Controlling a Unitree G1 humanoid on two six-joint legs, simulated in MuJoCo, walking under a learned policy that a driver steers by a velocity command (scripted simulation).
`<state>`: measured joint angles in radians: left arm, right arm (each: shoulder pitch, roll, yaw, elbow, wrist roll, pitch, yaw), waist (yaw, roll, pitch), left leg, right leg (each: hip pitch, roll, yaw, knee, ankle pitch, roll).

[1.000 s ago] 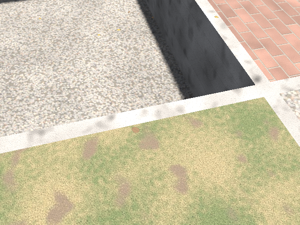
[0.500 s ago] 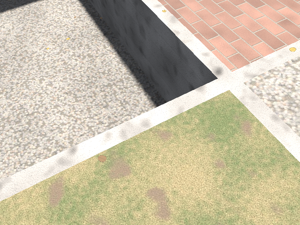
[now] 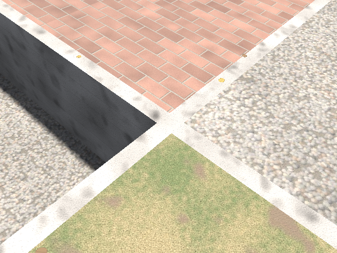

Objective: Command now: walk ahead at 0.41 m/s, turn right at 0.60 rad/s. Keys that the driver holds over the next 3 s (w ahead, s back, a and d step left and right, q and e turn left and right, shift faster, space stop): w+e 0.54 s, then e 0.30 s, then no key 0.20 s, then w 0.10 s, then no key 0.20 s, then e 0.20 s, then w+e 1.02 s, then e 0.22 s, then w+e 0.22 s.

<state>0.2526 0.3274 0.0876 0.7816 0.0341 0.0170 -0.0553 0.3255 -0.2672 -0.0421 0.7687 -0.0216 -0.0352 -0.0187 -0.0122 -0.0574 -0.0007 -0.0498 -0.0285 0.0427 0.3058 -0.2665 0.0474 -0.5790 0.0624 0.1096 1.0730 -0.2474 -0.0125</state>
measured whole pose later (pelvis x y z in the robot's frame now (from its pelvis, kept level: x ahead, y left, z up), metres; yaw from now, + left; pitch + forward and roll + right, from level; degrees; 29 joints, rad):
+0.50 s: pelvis +0.24 -0.08 -0.01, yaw -18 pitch +0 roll -1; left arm 0.28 0.28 0.05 0.81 0.00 -0.02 -0.01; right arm 0.23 -0.27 -0.03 0.75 -0.05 -0.03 0.02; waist -0.01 0.03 0.07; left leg -0.56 0.13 -0.02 1.09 -0.32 -0.03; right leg -0.18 0.16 0.03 0.37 -0.19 -0.15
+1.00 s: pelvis +0.44 -0.11 -0.01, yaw -35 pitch +0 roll -1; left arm 0.23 0.33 0.07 0.78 0.02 0.04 -0.01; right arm 0.17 -0.25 -0.01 0.72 -0.02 -0.02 -0.02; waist 0.01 -0.03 0.10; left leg -0.34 0.01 0.08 0.45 -0.10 0.06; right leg -0.48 0.10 0.09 1.17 -0.44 0.01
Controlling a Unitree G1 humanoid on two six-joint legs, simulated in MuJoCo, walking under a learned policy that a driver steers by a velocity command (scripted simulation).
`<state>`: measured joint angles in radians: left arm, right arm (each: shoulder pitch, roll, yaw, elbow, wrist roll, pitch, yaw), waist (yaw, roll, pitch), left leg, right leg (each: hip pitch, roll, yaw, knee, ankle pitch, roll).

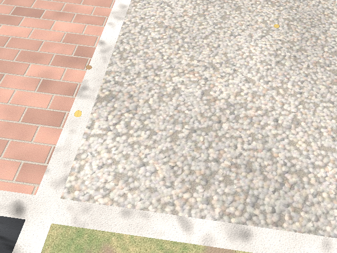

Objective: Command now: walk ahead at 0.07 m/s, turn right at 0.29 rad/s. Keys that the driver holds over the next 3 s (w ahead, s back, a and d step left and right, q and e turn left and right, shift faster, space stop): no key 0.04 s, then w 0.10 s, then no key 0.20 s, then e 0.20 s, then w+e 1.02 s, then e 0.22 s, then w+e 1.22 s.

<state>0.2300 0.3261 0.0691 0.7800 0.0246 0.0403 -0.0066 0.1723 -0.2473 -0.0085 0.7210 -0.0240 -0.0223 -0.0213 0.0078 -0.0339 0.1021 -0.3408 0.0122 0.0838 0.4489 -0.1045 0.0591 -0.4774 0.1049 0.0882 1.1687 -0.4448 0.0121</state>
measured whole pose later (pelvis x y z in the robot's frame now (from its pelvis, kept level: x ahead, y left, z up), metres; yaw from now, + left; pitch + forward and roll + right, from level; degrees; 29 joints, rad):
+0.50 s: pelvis +0.05 -0.01 +0.00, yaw -4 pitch +0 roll +0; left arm 0.28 0.22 0.01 0.92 0.01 -0.01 0.03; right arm 0.23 -0.25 -0.03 0.82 0.00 0.03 -0.03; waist 0.02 0.02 0.03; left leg -0.28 0.00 0.03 0.58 -0.33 0.00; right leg -0.14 0.07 0.06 0.43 -0.28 -0.05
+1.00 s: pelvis +0.15 -0.08 -0.01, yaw -20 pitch +1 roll +1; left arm 0.06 0.26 0.06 0.77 0.05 0.00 -0.08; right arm 0.39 -0.29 -0.07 0.89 -0.02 -0.03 0.00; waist -0.06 0.03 0.04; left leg -0.04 0.14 0.27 0.54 -0.44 -0.04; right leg -0.39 0.01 -0.09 0.59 -0.24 -0.10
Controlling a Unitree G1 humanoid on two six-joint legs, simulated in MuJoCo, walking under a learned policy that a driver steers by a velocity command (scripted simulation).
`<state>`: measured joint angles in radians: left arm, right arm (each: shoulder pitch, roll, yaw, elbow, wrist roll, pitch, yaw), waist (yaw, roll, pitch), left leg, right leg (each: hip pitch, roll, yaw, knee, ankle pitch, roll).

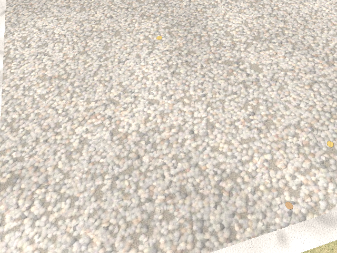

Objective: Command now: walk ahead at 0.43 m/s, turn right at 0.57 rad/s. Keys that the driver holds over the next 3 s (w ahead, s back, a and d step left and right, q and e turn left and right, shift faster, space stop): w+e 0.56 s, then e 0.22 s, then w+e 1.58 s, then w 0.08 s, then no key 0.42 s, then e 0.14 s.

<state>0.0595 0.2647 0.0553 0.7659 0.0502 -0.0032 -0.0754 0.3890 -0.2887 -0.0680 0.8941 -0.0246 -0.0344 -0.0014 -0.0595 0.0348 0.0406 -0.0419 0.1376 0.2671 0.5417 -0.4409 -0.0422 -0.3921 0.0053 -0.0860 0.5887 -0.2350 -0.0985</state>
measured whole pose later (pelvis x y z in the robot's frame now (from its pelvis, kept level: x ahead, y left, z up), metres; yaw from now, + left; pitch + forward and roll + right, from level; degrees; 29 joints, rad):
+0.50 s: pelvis +0.27 -0.04 +0.00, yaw -18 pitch +2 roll +0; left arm 0.49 0.28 0.06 0.90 0.01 -0.05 0.01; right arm 0.00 -0.25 -0.02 0.68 -0.03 -0.04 0.02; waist 0.10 0.02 0.04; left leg -0.54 0.00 0.01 0.55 -0.09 0.02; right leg 0.11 0.13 0.24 0.32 -0.43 -0.12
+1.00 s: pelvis +0.47 -0.12 +0.01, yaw -35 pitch +1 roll +1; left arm 0.08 0.24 0.03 0.69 0.05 0.02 -0.07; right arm 0.33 -0.27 -0.05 0.81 -0.02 -0.03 -0.01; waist -0.06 0.01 0.05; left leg -0.06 0.07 0.29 0.45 -0.39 -0.02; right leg -0.43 -0.01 -0.08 0.62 -0.29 -0.10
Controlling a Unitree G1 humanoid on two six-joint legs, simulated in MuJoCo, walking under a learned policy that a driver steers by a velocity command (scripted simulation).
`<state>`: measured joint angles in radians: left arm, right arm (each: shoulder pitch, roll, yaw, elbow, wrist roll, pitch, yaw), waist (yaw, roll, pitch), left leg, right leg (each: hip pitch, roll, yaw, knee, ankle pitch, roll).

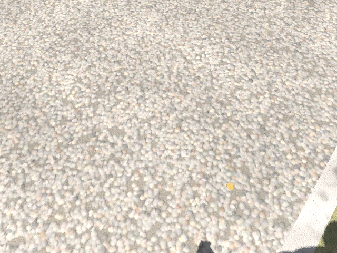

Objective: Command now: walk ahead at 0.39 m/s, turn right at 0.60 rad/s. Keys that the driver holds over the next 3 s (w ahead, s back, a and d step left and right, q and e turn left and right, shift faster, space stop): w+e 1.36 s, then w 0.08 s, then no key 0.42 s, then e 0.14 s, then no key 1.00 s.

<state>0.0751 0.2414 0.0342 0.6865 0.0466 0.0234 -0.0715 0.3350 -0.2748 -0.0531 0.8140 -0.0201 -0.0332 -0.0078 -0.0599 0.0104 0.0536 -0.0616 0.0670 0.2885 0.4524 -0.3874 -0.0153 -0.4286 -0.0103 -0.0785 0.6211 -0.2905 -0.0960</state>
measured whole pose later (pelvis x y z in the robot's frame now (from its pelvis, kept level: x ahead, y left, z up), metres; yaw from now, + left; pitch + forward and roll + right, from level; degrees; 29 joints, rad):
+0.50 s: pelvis +0.25 -0.02 +0.00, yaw -17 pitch +2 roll -1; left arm 0.47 0.29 0.07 0.83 0.02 -0.05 0.00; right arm 0.06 -0.27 -0.03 0.67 -0.02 -0.02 0.02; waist 0.09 0.02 0.02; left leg -0.51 0.02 -0.01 0.57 -0.14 -0.02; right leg 0.03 0.12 0.21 0.36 -0.41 -0.08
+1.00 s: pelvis +0.49 -0.11 +0.00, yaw -35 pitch +2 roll +1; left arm 0.00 0.25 0.02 0.68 0.05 0.00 -0.08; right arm 0.43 -0.25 -0.04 0.88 -0.02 -0.06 -0.01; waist -0.07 -0.02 0.07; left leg 0.10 0.03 0.29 0.31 -0.41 -0.03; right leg -0.56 -0.01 -0.09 0.64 -0.16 -0.11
